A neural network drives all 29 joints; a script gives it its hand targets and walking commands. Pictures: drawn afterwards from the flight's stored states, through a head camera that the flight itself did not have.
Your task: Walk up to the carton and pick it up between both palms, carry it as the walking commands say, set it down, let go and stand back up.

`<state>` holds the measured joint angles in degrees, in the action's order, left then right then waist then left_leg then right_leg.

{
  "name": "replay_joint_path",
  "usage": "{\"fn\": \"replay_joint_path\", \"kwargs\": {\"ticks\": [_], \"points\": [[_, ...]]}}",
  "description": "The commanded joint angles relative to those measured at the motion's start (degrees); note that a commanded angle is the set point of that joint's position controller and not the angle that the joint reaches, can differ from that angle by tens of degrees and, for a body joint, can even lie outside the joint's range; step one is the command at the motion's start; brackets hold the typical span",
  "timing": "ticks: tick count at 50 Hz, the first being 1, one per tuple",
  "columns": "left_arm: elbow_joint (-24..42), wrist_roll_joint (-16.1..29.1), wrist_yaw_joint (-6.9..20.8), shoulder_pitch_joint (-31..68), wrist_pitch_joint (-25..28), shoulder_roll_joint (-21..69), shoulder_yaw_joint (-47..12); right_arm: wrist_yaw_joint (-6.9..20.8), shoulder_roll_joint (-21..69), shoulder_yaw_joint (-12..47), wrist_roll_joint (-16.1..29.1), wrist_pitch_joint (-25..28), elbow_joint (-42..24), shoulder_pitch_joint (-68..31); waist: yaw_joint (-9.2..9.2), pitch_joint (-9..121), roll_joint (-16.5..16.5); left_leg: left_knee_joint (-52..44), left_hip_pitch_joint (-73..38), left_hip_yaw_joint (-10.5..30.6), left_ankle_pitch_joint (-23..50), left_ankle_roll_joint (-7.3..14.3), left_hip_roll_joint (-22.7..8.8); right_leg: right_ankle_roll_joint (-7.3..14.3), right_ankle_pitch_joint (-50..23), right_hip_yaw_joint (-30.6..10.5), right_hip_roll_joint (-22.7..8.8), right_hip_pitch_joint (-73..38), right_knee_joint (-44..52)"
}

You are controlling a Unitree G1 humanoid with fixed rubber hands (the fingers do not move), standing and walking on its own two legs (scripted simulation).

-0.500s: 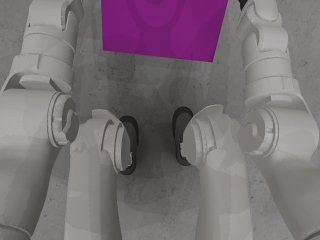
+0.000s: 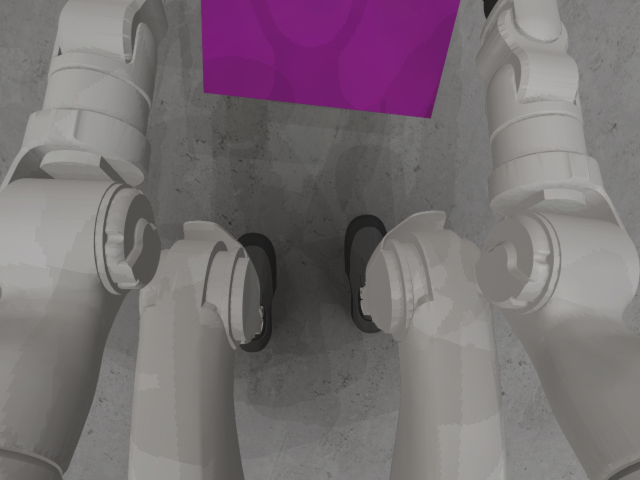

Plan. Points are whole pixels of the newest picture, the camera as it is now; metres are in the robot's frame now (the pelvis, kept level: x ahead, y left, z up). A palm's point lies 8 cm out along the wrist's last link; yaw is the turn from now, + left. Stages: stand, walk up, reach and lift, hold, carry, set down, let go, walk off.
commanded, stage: set down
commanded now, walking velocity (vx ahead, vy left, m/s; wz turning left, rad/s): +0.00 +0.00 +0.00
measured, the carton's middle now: out of the picture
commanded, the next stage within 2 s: none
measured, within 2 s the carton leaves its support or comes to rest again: rests again in 0.62 s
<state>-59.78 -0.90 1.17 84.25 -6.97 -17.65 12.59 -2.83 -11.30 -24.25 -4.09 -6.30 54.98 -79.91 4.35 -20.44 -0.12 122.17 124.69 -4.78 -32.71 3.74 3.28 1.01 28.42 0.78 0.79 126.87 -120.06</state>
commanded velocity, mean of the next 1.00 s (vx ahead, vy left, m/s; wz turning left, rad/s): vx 0.00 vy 0.00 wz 0.00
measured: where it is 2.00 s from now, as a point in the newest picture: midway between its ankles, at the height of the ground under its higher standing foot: (311, 302)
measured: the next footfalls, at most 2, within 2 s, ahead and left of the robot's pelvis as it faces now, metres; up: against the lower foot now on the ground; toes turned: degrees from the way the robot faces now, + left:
none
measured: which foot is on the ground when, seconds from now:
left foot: down 0.00-1.00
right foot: down 0.00-1.00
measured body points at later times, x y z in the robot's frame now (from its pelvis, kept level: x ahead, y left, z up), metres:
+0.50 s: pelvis +0.01 +0.00 +0.00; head +0.37 -0.01 +0.26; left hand +0.58 +0.12 -0.17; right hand +0.53 -0.20 -0.18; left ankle +0.11 +0.09 -0.36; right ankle +0.13 -0.11 -0.36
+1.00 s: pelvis -0.01 +0.00 -0.01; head +0.37 -0.02 +0.21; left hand +0.54 +0.16 -0.23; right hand +0.48 -0.26 -0.23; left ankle +0.11 +0.09 -0.36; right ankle +0.13 -0.11 -0.36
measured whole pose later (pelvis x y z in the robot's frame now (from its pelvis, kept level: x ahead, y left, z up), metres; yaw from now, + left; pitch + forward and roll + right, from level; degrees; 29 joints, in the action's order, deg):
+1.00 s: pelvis -0.01 +0.00 -0.01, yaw +0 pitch +32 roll +0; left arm -62.6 11.2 -4.9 79.5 -2.2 -25.3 2.3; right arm -7.3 -20.7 -8.5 16.9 0.7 60.8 -74.1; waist 5.4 -28.9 -0.8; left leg 124.7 125.1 -4.8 -31.7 3.6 3.2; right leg 0.5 27.3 1.0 0.9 127.2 -122.4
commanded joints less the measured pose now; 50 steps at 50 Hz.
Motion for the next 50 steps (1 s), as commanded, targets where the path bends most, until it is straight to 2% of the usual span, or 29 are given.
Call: {"fn": "replay_joint_path", "kwargs": {"ticks": [1,7,8,10,11,12,16,17,18,19,20,21,23,24,25,26,29,30,35,36,38,39,40,41,45,47,48,49,50], "points": [[-6.71,-4.18,9.89,8.51,-1.86,45.19,-13.01,10.72,47.81,11.49,0.55,-2.87,6.06,-6.34,0.86,56.94,2.40,-8.39,-15.23,8.26,9.68,-0.98,3.16,-0.79,-11.70,-0.42,4.72,-26.70,4.01],[-8.09,-3.65,8.33,6.66,-1.01,41.43,-12.02,9.62,40.23,9.88,-0.35,-1.70,8.85,-0.78,2.53,55.90,3.59,-7.56,-16.31,7.89,11.50,-2.70,2.94,-0.90,-12.91,-0.14,4.83,-24.83,3.46],[-8.58,-4.13,9.30,5.78,-1.49,44.72,-12.46,10.31,45.04,12.01,0.44,-2.17,8.24,-4.27,-0.18,56.52,2.01,-8.20,-15.29,8.20,12.67,-1.91,3.31,-0.98,-13.65,0.05,4.99,-25.54,3.41],[-8.64,-2.23,9.33,6.97,-1.46,42.62,-12.76,10.16,44.80,12.85,0.18,-2.06,7.89,-2.89,2.16,55.60,1.73,-7.81,-14.45,8.33,10.23,-2.06,2.71,-0.24,-12.26,-0.80,4.25,-26.18,3.78],[-9.25,-3.77,9.04,5.06,-1.14,43.44,-10.56,10.19,45.79,13.50,1.50,-1.65,6.80,-4.09,-2.48,58.05,0.58,-8.08,-14.16,8.05,11.67,-1.68,3.14,-1.02,-13.63,-0.72,4.86,-26.58,3.85],[-7.73,-2.41,9.29,4.83,-1.08,45.22,-10.00,10.15,44.03,13.20,0.05,-1.38,5.56,-4.42,1.11,58.67,-1.27,-7.35,-13.09,8.98,12.76,-1.63,3.39,-1.15,-16.15,-0.44,4.95,-27.87,3.23],[-11.23,-4.59,7.75,3.17,-0.99,37.92,-11.22,9.36,40.66,10.78,1.18,-1.46,8.72,-1.59,0.28,56.61,2.82,-8.52,-18.10,8.73,10.89,-2.12,2.47,-1.43,-11.90,0.63,4.49,-25.38,3.28],[-10.40,-3.50,7.24,5.06,-0.88,36.55,-12.20,8.91,36.12,8.97,-0.05,-0.79,10.50,3.20,3.31,55.92,5.05,-8.44,-18.44,9.45,12.01,-2.73,1.69,-0.46,-13.51,0.01,4.62,-23.40,2.94],[-6.58,-1.97,5.82,2.66,0.50,32.07,-12.32,7.33,30.59,8.48,0.80,0.09,10.03,1.79,1.12,60.87,1.94,-7.20,-18.42,8.20,13.58,-3.55,2.78,-1.21,-14.67,0.08,4.45,-27.18,2.18],[-8.16,-1.30,5.51,3.22,0.22,32.97,-12.42,6.66,29.18,7.77,-0.06,0.67,8.06,0.26,3.22,58.22,3.65,-7.77,-18.02,9.16,12.29,-2.86,1.99,-1.40,-14.69,0.33,3.97,-26.42,2.29],[-7.72,-3.01,4.00,-0.69,0.92,25.47,-10.32,5.56,26.24,8.77,1.18,1.81,9.47,3.48,-0.05,59.70,2.16,-7.38,-17.97,8.11,15.21,-3.56,2.12,-1.17,-17.39,0.00,4.03,-27.89,2.91],[-10.23,-2.32,3.53,-0.68,1.11,26.22,-10.35,4.96,25.73,7.04,1.68,2.40,8.66,2.10,0.48,61.48,4.90,-7.87,-20.83,9.47,15.75,-3.09,1.61,-1.53,-17.40,0.22,4.01,-26.40,1.99],[-8.30,0.38,1.56,-1.45,2.08,16.49,-10.06,2.43,15.48,7.41,2.11,3.57,11.77,5.74,1.68,61.47,-0.27,-7.12,-17.30,9.15,13.90,-3.28,1.78,-1.98,-18.05,-0.28,3.66,-30.33,2.93],[-9.26,1.41,0.26,-2.64,2.74,13.10,-10.88,1.21,9.08,7.58,3.40,5.15,7.77,3.53,1.32,61.29,3.80,-6.62,-20.95,9.08,13.69,-3.31,1.00,-1.83,-15.90,-0.93,3.32,-28.33,3.74],[-6.49,0.66,-0.83,-0.86,4.19,10.98,-9.52,0.88,11.19,9.56,5.90,6.39,4.76,0.96,-1.88,63.37,2.26,-7.22,-22.22,8.80,17.50,-2.92,1.38,-2.24,-19.36,0.34,3.84,-28.22,3.50],[-4.94,4.18,-1.89,-0.39,4.68,5.92,-11.56,-1.28,4.04,9.65,6.37,7.17,5.91,1.28,0.48,65.87,1.47,-6.39,-22.52,8.92,18.00,-3.73,1.36,-2.10,-20.23,-0.42,3.27,-32.33,3.83],[-1.82,5.26,-5.67,1.75,7.46,-6.52,-8.39,-4.71,0.36,11.58,9.68,8.99,5.47,2.06,-2.17,68.16,-0.83,-6.37,-17.00,9.47,20.57,-3.83,1.18,-2.01,-27.48,-1.63,2.48,-36.36,2.57],[1.79,9.42,-5.77,6.51,8.00,-5.63,-10.22,-5.79,-3.97,11.35,10.56,10.24,2.81,0.27,2.42,71.93,-1.48,-5.85,-20.19,8.79,20.15,-4.66,0.98,-1.85,-26.67,-1.37,2.48,-38.28,3.57],[7.39,8.96,-7.67,10.54,9.19,-11.08,-11.53,-5.81,-6.67,12.75,15.61,10.38,3.04,-2.18,0.95,72.23,4.65,-6.94,-27.17,10.69,19.91,-3.63,-0.24,-1.48,-22.47,-0.83,1.45,-28.33,1.08],[6.54,10.10,-7.56,10.96,8.77,-11.93,-10.83,-5.56,-6.03,15.34,17.09,10.46,-0.58,-5.33,-0.25,75.29,-0.34,-4.93,-26.01,9.14,19.08,-3.60,-0.41,-2.25,-21.63,-1.17,1.97,-32.50,2.23],[2.06,13.36,-6.65,8.21,7.95,-11.31,-11.99,-5.33,-7.00,16.93,18.44,9.82,2.65,-1.11,-0.20,71.85,0.40,-5.72,-25.24,9.81,19.68,-3.32,-1.39,-2.67,-22.25,-2.07,1.26,-33.22,1.81],[9.68,14.07,-6.20,11.67,8.67,-9.24,-12.36,-5.13,-5.87,20.68,20.09,10.81,-6.67,-7.90,-2.05,80.41,-0.21,-4.17,-25.48,7.08,22.24,-4.23,-0.81,-2.03,-25.77,-3.28,1.65,-40.27,3.08],[4.35,15.52,-6.51,9.75,7.74,-11.05,-13.80,-5.48,-11.22,16.47,18.50,9.76,1.40,-2.30,2.09,74.93,-0.70,-5.03,-25.48,8.72,18.21,-4.12,-1.33,-2.05,-21.31,-1.61,0.99,-34.77,1.53],[4.75,13.67,-6.70,8.99,8.15,-12.70,-12.87,-5.42,-8.86,17.18,19.78,10.03,-1.92,-4.15,-1.56,75.96,1.28,-6.13,-26.15,8.64,17.32,-3.55,-1.59,-2.28,-20.39,-1.66,0.57,-32.42,1.87],[12.66,15.33,-6.34,14.81,7.97,-13.17,-14.10,-5.16,-12.27,17.45,20.97,9.95,-6.08,-8.26,1.24,81.40,2.46,-4.76,-30.16,8.94,17.18,-3.47,-1.65,-1.15,-20.48,-1.99,0.34,-34.52,1.79],[6.33,16.48,-5.98,12.04,7.25,-13.25,-13.97,-5.24,-13.42,16.62,19.72,8.89,-2.46,-5.60,1.62,83.94,2.07,-3.30,-32.89,8.34,21.22,-4.04,-1.90,-1.75,-23.24,-1.69,0.23,-37.42,0.31],[8.01,16.24,-5.82,13.39,7.40,-15.32,-13.16,-5.24,-13.24,18.93,22.00,8.81,-6.91,-9.11,-1.69,84.16,1.65,-3.21,-33.14,7.87,21.33,-3.18,-2.32,-2.57,-21.98,-1.50,0.36,-37.05,0.21],[6.11,16.89,-5.55,13.32,7.00,-15.61,-13.35,-5.05,-10.88,21.54,22.18,8.43,-8.10,-9.77,-1.62,85.25,-1.98,-3.92,-32.25,8.25,19.13,-2.95,-1.99,-2.62,-21.02,-1.62,0.41,-40.09,1.51],[7.80,16.44,-5.39,14.09,7.16,-16.60,-14.33,-4.82,-10.50,21.18,22.98,7.99,-5.75,-6.87,-2.21,85.36,1.43,-4.01,-31.91,7.23,18.40,-3.49,-2.76,-2.47,-21.15,-2.51,0.68,-40.04,0.91]]}}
